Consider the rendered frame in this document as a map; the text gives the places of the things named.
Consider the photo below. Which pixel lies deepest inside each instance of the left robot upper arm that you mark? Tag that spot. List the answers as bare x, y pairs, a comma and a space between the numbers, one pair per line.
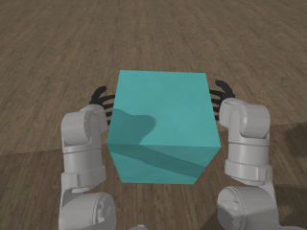
93, 211

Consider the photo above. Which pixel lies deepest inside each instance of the right robot forearm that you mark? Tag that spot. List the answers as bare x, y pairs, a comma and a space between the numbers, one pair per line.
248, 127

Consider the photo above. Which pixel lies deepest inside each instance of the left robot forearm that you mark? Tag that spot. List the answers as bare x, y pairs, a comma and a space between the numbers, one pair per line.
81, 144

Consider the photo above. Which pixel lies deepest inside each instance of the robot left hand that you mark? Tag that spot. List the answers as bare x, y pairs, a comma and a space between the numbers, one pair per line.
96, 100

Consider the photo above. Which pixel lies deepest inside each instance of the robot right hand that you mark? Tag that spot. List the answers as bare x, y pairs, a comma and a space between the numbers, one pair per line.
228, 94

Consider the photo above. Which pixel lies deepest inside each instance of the carton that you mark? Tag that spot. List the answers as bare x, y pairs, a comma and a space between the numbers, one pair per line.
162, 128

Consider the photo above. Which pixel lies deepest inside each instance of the right robot upper arm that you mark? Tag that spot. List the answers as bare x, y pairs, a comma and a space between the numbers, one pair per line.
248, 208

